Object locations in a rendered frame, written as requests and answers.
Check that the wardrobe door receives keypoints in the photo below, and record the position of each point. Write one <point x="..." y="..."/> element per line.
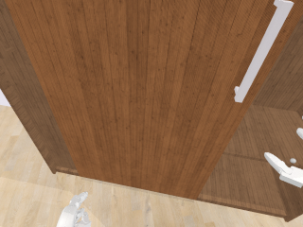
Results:
<point x="143" y="91"/>
<point x="22" y="76"/>

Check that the left robot hand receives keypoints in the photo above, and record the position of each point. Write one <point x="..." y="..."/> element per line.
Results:
<point x="70" y="214"/>

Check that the right robot hand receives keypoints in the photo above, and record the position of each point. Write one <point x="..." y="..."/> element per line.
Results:
<point x="292" y="175"/>

